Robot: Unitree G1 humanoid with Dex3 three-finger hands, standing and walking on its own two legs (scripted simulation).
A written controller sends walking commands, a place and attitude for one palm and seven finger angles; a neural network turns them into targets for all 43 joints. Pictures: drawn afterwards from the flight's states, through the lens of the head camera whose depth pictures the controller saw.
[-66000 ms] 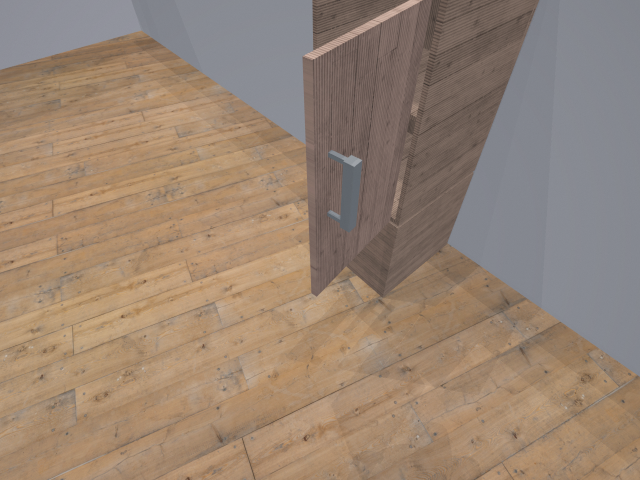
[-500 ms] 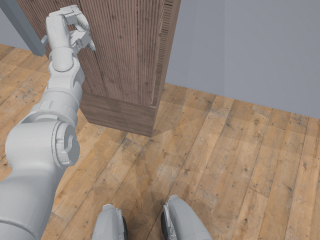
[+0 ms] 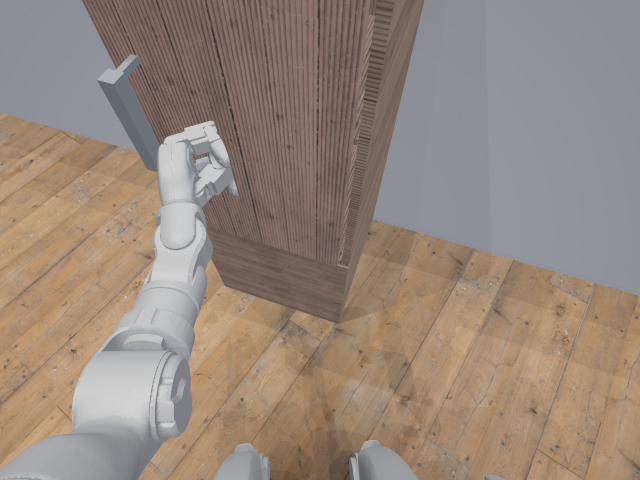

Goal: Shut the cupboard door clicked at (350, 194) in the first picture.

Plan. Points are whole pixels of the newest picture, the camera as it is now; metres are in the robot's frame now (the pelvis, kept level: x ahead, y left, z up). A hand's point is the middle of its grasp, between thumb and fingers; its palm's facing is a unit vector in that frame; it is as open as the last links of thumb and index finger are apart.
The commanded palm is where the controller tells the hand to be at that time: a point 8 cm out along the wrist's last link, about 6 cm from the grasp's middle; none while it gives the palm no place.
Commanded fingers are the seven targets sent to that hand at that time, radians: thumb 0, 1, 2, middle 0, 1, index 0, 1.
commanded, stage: draw the hand back to the body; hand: left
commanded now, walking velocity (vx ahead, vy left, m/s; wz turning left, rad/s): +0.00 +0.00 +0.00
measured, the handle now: (145, 117) +0.61 +0.21 +0.06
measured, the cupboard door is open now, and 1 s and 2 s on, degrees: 0 0 0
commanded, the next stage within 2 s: step back with the hand held close in 1.46 s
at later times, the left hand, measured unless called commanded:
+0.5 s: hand (110, 262) +0.33 +0.17 +0.14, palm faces +0.09 -0.98 -0.16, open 3.1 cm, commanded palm +0.29 +0.23 +0.16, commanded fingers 0.00 0.90 0.90 -0.97 -1.14 -0.97 -1.14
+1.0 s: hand out of the picture +0.22 +0.28 +0.21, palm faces +0.42 -0.83 -0.36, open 5.4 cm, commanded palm +0.16 +0.32 +0.24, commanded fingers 0.00 0.90 0.90 -0.28 -0.39 -0.28 -0.39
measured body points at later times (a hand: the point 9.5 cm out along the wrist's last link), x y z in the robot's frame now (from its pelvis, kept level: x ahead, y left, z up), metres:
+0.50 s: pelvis -0.01 +0.01 +0.05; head -0.01 -0.01 +0.50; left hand +0.32 +0.22 +0.15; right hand +0.13 -0.24 -0.05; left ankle +0.00 +0.14 -0.67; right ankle -0.02 -0.10 -0.67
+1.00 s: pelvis +0.01 +0.02 +0.07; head -0.02 -0.01 +0.52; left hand +0.19 +0.32 +0.23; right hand +0.20 -0.18 -0.01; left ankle +0.00 +0.14 -0.67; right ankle -0.02 -0.10 -0.67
